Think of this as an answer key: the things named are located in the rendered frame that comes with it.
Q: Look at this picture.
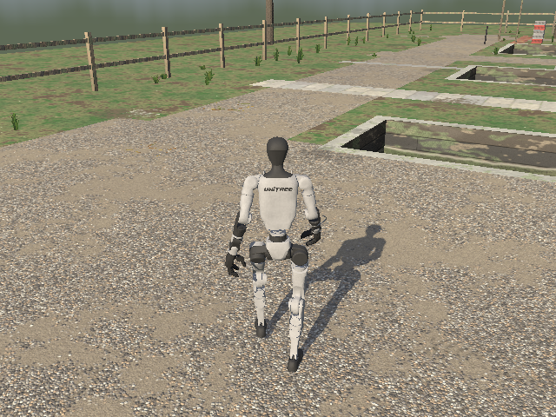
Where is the robot left forearm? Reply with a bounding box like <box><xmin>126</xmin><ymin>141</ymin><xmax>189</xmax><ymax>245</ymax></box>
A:
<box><xmin>228</xmin><ymin>211</ymin><xmax>247</xmax><ymax>255</ymax></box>

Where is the robot right upper arm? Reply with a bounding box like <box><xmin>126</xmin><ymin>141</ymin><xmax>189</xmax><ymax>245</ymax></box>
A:
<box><xmin>295</xmin><ymin>174</ymin><xmax>318</xmax><ymax>220</ymax></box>

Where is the robot left hand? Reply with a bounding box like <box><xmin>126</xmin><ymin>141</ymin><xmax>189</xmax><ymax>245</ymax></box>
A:
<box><xmin>225</xmin><ymin>252</ymin><xmax>246</xmax><ymax>277</ymax></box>

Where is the robot left foot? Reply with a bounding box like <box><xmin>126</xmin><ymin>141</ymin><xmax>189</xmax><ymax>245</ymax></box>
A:
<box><xmin>255</xmin><ymin>318</ymin><xmax>267</xmax><ymax>338</ymax></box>

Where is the robot right forearm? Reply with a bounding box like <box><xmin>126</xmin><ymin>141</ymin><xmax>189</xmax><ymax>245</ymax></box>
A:
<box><xmin>308</xmin><ymin>207</ymin><xmax>321</xmax><ymax>234</ymax></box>

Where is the robot right hand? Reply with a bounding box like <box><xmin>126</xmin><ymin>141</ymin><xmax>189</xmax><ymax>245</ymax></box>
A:
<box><xmin>301</xmin><ymin>229</ymin><xmax>321</xmax><ymax>246</ymax></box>

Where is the robot left upper arm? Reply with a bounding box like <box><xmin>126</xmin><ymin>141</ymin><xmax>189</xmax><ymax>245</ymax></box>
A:
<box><xmin>238</xmin><ymin>175</ymin><xmax>260</xmax><ymax>225</ymax></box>

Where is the robot torso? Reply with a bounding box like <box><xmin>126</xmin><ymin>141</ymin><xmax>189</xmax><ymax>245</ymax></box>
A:
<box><xmin>258</xmin><ymin>170</ymin><xmax>298</xmax><ymax>261</ymax></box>

